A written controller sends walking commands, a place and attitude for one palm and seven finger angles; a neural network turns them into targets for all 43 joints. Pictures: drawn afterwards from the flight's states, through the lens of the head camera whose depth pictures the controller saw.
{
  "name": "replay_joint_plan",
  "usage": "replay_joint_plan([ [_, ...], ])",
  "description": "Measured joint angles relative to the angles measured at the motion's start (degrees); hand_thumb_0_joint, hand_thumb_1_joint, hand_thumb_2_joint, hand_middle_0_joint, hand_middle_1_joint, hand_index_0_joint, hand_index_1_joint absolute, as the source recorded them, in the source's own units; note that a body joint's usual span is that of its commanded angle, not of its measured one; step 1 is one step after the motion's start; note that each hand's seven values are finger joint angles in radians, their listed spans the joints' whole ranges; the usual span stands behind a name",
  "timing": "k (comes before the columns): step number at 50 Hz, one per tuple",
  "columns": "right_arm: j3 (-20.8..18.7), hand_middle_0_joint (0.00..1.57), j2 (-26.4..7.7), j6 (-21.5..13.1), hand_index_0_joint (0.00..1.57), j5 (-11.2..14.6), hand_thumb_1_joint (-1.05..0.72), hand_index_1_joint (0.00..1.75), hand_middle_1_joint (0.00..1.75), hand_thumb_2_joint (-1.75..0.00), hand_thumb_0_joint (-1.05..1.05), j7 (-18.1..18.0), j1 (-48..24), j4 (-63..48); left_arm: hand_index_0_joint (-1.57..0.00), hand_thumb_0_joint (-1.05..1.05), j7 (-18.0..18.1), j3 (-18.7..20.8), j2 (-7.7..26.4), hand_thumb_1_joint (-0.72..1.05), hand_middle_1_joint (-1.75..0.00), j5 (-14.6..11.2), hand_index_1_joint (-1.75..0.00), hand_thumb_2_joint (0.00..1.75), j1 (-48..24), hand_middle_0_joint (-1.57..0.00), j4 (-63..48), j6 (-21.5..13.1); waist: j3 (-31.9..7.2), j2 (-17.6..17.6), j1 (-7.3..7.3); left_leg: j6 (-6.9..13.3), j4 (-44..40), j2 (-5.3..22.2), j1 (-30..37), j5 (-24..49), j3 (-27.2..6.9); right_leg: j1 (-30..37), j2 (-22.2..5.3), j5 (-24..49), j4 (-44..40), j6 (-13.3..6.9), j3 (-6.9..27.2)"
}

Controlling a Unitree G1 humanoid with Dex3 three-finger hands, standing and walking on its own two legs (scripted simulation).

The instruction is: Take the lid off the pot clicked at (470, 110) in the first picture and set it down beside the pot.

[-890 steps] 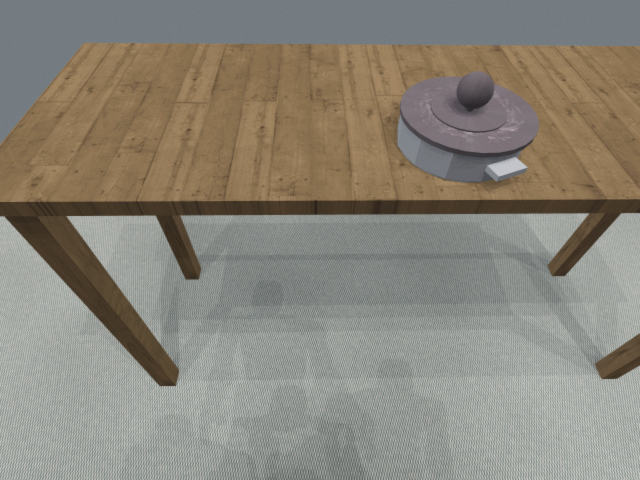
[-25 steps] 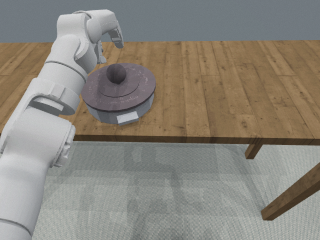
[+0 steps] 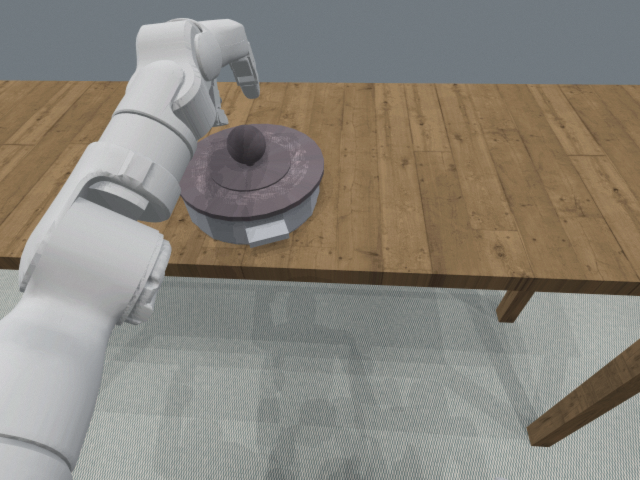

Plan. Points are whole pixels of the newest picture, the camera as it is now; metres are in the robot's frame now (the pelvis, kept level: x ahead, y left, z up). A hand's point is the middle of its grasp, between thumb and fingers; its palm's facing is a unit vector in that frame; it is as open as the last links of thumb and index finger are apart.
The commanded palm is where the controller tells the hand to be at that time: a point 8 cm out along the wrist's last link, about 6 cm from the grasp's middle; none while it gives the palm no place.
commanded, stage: lower the open fingers around the knob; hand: left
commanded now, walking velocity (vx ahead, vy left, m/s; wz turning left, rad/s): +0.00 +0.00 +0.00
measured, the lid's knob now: (246, 144) +0.51 +0.09 +0.17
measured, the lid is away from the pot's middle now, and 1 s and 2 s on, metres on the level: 0.00 0.00 0.00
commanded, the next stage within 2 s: close the fingers and squeeze the knob in 1.02 s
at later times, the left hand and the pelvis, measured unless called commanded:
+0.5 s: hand (238, 126) +0.48 +0.09 +0.22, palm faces -0.36 -0.08 -0.93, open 10.3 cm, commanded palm +0.47 +0.10 +0.28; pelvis +0.01 -0.01 +0.00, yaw -1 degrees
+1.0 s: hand (232, 143) +0.47 +0.10 +0.20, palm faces -0.37 -0.06 -0.93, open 10.5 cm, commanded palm +0.47 +0.10 +0.25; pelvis +0.00 +0.00 +0.00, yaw +0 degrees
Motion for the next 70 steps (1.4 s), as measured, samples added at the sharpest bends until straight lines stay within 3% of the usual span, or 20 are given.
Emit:
replay_joint_plan([
  [16,-0.6,0.20,-0.4,0.0,0.20,-0.7,-0.91,0.30,0.30,-0.90,0.01,-0.5,2.2,1.0,-0.86,0.00,0.3,-0.2,-2.3,-0.40,-0.08,-0.1,-0.09,1.66,1.6,-0.86,1.6,0.6,-0.5,0.1,-0.85,-0.1,0.9,0.1,-0.6,-0.7,0.2,-0.7,0.1,-0.7,0.9,-0.1,0.2],
  [24,-0.6,0.20,-0.3,0.8,0.20,-0.9,-0.91,0.30,0.30,-0.90,0.01,-0.9,2.4,0.7,-0.86,0.00,0.4,1.9,-1.7,-0.40,-0.08,0.3,-0.09,1.66,4.0,-0.86,1.7,0.5,-0.8,0.3,-1.16,-0.3,1.2,0.5,-0.3,-1.2,0.6,-0.6,0.5,-1.0,1.3,-0.4,0.7],
  [37,-1.0,0.20,-0.4,2.0,0.20,-0.7,-0.91,0.30,0.30,-0.90,0.01,-1.2,1.5,0.1,-0.85,0.00,0.4,1.1,-0.7,-0.40,-0.08,-0.5,-0.08,1.66,7.1,-0.86,-0.9,-0.2,-0.7,-0.2,-0.92,-0.5,2.6,0.8,-0.8,-1.9,0.1,-0.6,0.8,-1.4,2.0,-0.6,0.2],
  [57,-1.0,0.20,0.1,3.2,0.20,-0.6,-0.91,0.30,0.30,-0.90,0.01,-1.2,1.6,0.5,-0.83,0.00,1.4,0.3,-1.7,-0.40,-0.08,-0.2,-0.08,1.66,7.2,-0.86,0.4,-0.5,-0.9,0.0,-1.36,-0.2,3.3,0.5,-1.9,-2.1,0.2,-1.6,0.5,-1.6,2.5,-0.3,0.2],
  [65,-0.7,0.20,0.4,2.9,0.20,-0.7,-0.91,0.30,0.30,-0.90,0.01,-1.5,2.1,1.0,-0.65,0.00,1.6,0.4,-2.0,-0.22,-0.44,-0.1,-0.44,1.27,6.3,-0.66,2.5,-0.7,-0.8,0.1,-1.57,-0.1,3.3,0.4,-2.0,-2.1,0.3,-1.8,0.4,-1.6,2.6,-0.2,0.3],
  [70,-0.9,0.20,0.3,2.6,0.20,-0.7,-0.91,0.30,0.30,-0.90,0.01,-1.6,2.5,1.1,-0.57,0.00,1.8,0.3,-1.9,-0.12,-0.64,-0.1,-0.64,1.10,6.2,-0.58,2.4,-1.0,-0.9,0.0,-1.59,-0.1,3.4,0.4,-2.2,-2.1,0.3,-2.0,0.4,-1.7,2.8,-0.1,0.3],
])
